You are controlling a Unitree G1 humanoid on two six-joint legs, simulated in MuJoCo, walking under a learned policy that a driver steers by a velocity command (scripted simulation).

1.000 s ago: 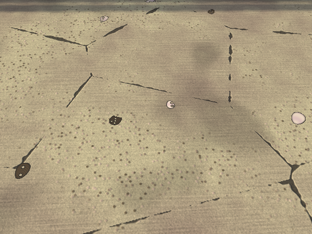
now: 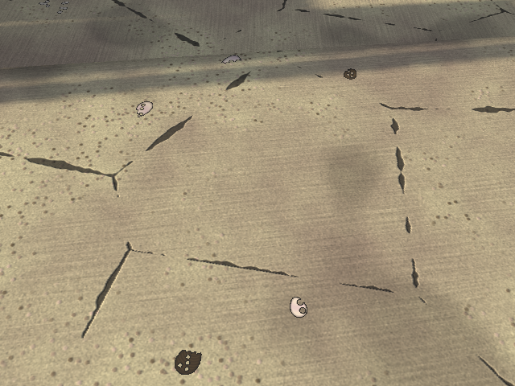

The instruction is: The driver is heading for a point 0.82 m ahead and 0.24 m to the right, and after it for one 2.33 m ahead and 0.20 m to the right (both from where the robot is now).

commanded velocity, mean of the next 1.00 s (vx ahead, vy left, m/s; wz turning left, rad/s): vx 0.50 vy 0.00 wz -0.53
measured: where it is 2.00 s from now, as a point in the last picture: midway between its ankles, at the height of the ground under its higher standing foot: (370, 299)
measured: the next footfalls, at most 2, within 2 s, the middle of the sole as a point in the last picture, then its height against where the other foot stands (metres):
right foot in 0.36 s outside the picture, level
left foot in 0.86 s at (301, 318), level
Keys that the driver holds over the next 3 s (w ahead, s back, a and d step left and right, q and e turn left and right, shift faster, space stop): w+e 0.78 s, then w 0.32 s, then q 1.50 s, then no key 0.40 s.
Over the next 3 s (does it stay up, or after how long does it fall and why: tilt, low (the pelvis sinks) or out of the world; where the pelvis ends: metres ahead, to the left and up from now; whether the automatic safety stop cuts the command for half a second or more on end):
stays up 0.72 -0.23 0.00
